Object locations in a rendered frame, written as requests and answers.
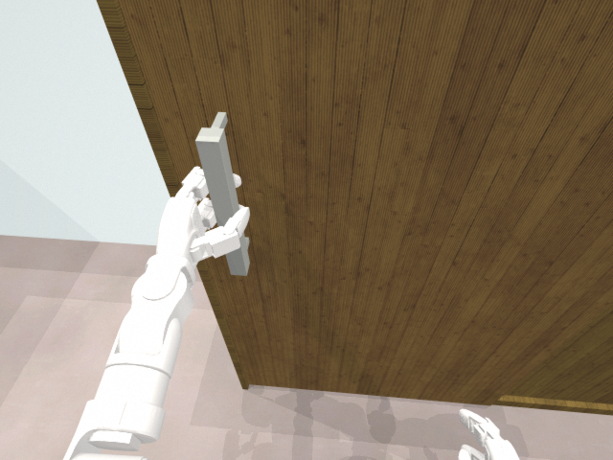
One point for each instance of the right robot hand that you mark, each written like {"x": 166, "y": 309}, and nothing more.
{"x": 486, "y": 433}

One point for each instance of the left robot hand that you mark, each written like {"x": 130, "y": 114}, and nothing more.
{"x": 183, "y": 221}

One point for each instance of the left robot forearm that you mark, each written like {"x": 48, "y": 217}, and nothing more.
{"x": 128, "y": 407}

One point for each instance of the wardrobe door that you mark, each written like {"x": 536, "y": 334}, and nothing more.
{"x": 430, "y": 182}
{"x": 581, "y": 370}

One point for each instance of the handle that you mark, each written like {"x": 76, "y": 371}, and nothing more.
{"x": 215, "y": 161}

